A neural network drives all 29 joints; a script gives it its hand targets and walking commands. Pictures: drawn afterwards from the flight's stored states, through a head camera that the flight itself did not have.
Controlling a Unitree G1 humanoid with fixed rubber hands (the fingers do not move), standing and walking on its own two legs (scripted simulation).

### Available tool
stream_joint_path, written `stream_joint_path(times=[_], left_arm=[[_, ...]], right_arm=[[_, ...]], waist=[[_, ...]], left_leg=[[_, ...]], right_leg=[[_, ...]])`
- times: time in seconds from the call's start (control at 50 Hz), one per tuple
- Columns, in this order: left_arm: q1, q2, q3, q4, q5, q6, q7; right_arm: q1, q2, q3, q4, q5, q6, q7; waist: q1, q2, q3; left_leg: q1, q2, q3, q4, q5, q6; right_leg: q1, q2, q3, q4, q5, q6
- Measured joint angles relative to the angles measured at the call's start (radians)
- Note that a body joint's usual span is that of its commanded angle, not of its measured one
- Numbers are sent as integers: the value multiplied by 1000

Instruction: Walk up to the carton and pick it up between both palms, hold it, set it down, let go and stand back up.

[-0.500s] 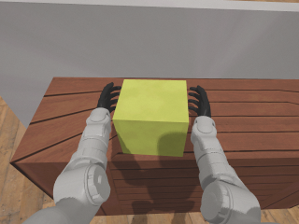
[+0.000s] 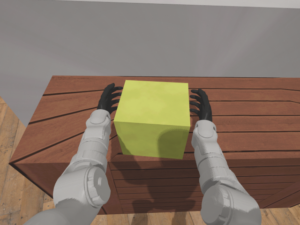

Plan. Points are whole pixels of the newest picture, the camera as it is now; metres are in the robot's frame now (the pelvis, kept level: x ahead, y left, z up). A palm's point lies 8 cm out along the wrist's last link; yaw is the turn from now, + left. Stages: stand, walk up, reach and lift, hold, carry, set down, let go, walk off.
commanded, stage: set down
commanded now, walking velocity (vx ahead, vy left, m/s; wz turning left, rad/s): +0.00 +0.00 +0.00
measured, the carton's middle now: (154, 120) +0.41 +0.03 +0.03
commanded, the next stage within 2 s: none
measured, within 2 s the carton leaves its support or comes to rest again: neither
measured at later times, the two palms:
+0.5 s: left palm (106, 109) +0.40 +0.17 +0.07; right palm (204, 120) +0.38 -0.11 +0.08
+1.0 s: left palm (107, 113) +0.40 +0.17 +0.06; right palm (203, 126) +0.37 -0.12 +0.05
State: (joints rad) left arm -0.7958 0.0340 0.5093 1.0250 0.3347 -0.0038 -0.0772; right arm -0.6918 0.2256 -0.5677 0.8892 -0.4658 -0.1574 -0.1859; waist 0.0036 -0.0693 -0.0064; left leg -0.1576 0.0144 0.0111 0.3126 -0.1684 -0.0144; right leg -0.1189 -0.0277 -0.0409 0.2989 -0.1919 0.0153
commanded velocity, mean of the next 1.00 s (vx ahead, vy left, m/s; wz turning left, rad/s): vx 0.00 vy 0.00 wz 0.00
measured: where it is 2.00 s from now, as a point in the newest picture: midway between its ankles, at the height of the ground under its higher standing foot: outside the picture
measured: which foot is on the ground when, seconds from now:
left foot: down 0.00-1.00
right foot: down 0.00-1.00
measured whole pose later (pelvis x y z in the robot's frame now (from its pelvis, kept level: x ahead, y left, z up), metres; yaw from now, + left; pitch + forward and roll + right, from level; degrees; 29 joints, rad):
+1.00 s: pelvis +0.00 +0.00 +0.00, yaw +0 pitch +1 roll +0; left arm -0.81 0.02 0.53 1.08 0.37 -0.07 -0.04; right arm -0.67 0.15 -0.48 1.03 -0.28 -0.25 -0.17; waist 0.01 -0.07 0.03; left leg -0.17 0.02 0.01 0.35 -0.19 -0.01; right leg -0.12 -0.02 -0.04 0.30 -0.19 0.02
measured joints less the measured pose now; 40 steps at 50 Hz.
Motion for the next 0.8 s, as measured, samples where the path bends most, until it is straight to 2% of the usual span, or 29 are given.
stream_joint_path(times=[0.44, 0.8], left_arm=[[0, -3, 15, -17, 23, -22, -38], [1, -14, 36, -26, 34, -45, -44]], right_arm=[[15, 0, -7, 4, 7, -43, 2], [33, 0, -7, 2, 23, -75, 13]], waist=[[0, 0, 17], [0, 0, 28]], left_leg=[[0, 0, 1, 0, -1, 0], [0, 0, 3, 0, -2, 1]], right_leg=[[0, 0, 0, 0, -1, 0], [0, 0, 0, 0, -1, 0]])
